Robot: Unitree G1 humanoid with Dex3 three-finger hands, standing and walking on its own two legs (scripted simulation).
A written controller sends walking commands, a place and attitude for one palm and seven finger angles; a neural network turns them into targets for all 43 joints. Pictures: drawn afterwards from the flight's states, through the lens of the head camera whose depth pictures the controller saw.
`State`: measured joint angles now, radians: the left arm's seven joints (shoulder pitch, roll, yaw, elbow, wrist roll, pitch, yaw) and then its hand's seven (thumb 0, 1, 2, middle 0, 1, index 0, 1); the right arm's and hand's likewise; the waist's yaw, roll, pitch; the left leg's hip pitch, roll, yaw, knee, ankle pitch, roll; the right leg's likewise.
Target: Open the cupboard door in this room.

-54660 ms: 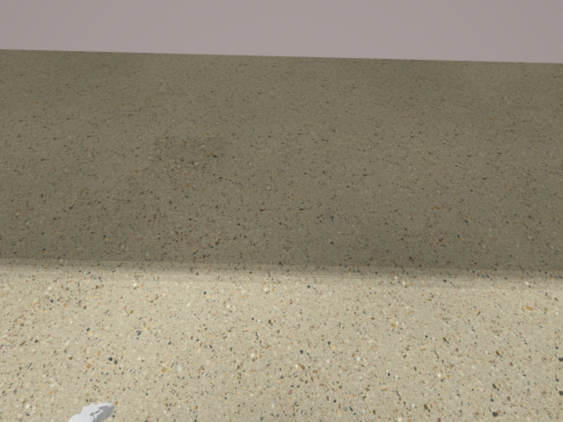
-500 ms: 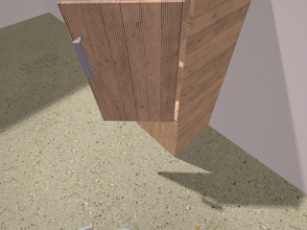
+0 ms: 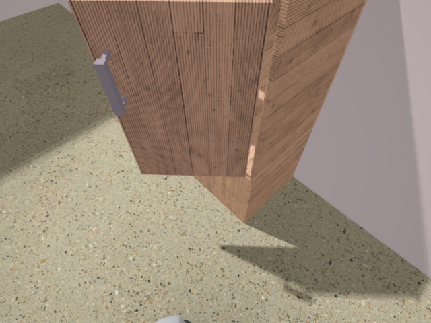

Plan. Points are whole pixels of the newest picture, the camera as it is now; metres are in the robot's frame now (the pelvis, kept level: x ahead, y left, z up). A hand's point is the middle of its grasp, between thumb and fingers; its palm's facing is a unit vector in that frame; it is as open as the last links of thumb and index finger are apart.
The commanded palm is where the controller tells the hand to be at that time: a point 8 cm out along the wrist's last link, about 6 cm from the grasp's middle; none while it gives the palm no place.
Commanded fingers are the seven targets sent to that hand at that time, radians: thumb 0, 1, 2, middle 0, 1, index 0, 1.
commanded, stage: come to a stop and stand still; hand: left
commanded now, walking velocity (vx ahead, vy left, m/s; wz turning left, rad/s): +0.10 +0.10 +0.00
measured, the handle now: (114, 84) +0.58 +0.28 +0.09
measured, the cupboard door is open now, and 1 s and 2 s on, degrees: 44 44 44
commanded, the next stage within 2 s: look again from close up in 1.10 s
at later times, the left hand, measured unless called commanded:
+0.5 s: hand out of the picture +0.02 +0.18 -0.17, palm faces +0.03 -0.97 -0.22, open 7.3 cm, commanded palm none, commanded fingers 0.00 0.90 0.90 -0.20 -0.30 -0.20 -0.30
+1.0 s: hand out of the picture -0.09 +0.19 -0.17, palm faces +0.04 -0.98 -0.19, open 7.3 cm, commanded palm none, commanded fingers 0.00 0.90 0.90 -0.20 -0.30 -0.20 -0.30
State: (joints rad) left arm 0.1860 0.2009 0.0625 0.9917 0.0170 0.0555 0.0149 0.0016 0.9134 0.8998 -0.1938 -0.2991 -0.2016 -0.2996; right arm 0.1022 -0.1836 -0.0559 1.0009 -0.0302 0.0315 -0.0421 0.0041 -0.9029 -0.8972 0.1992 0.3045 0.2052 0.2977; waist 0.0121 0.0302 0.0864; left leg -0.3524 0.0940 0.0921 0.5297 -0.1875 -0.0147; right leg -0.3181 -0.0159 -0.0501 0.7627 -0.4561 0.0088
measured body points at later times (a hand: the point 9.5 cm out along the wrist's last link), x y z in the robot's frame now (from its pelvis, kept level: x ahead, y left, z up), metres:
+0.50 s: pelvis -0.01 +0.00 +0.00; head +0.02 +0.00 +0.45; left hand +0.02 +0.23 -0.16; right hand +0.03 -0.24 -0.15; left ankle -0.02 +0.09 -0.73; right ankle -0.02 -0.13 -0.73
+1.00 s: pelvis -0.06 +0.02 +0.00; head -0.06 +0.02 +0.45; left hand -0.09 +0.24 -0.16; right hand -0.03 -0.21 -0.15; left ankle -0.02 +0.09 -0.73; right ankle -0.02 -0.13 -0.73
